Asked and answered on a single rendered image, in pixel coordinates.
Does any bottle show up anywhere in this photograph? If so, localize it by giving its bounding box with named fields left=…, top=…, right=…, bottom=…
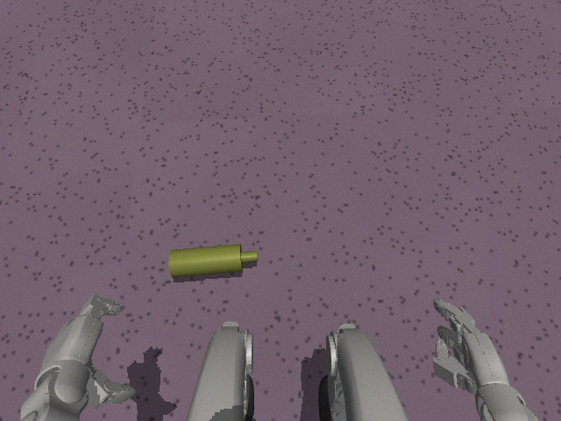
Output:
left=169, top=244, right=258, bottom=278

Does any right robot hand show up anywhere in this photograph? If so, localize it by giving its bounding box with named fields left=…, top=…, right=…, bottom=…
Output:
left=432, top=298, right=510, bottom=396

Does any left robot hand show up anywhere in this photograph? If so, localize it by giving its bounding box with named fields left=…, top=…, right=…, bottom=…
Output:
left=40, top=293, right=136, bottom=409

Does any right robot arm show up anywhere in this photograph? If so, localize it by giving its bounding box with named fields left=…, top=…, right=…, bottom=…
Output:
left=475, top=383, right=538, bottom=421

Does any left robot arm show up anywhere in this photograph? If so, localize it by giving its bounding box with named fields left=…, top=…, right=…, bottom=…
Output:
left=20, top=360, right=90, bottom=421

